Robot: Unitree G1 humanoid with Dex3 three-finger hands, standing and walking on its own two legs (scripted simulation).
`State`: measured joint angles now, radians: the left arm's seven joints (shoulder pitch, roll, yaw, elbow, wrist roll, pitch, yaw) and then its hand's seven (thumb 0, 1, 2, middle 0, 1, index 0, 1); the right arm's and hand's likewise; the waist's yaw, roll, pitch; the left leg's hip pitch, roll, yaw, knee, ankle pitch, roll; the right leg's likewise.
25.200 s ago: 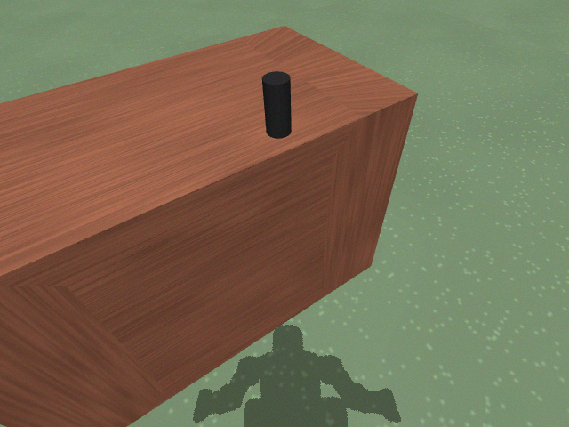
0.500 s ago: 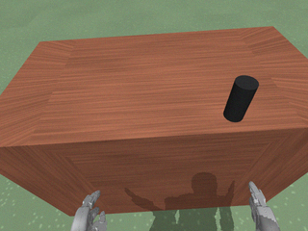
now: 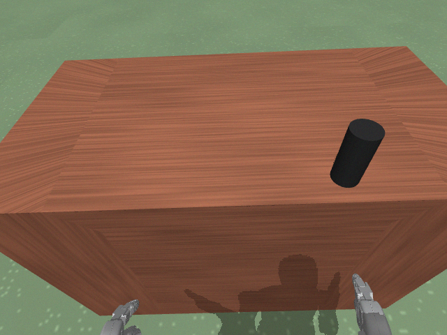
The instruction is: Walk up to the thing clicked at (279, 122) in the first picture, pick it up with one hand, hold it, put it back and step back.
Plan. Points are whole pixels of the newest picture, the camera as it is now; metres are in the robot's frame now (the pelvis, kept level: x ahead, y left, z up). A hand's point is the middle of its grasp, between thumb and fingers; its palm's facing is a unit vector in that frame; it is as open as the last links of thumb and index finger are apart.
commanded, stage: home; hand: right
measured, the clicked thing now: (354, 155) +0.42 -0.22 +0.10
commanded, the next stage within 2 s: stand in 1.72 s
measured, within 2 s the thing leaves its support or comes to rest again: neither
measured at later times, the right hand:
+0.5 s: hand out of the picture +0.04 -0.27 -0.14, palm faces -0.07 +0.92 -0.39, open 17.6 cm
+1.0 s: hand out of the picture +0.04 -0.26 -0.14, palm faces -0.08 +0.93 -0.36, open 17.7 cm
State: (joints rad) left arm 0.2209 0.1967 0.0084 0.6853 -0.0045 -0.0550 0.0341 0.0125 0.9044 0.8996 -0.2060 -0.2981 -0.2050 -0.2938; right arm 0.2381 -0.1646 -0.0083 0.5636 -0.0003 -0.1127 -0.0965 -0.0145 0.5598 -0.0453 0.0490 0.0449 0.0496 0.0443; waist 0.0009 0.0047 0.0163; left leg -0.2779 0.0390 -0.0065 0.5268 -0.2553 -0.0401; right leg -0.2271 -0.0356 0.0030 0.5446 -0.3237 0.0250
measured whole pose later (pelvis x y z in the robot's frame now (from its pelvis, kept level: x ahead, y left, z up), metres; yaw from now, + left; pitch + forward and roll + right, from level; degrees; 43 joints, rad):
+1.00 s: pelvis -0.03 +0.00 +0.01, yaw +1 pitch -3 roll -1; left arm 0.18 0.36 0.00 1.12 0.01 0.00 -0.01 0.01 0.90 0.90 -0.21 -0.30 -0.21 -0.29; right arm 0.16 -0.37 0.04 1.10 -0.01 -0.01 0.01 -0.01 0.58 -0.03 0.05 0.04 0.05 0.04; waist 0.01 0.01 0.04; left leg -0.20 0.05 -0.02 0.41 -0.16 -0.04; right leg -0.13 -0.02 -0.02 0.39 -0.21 0.02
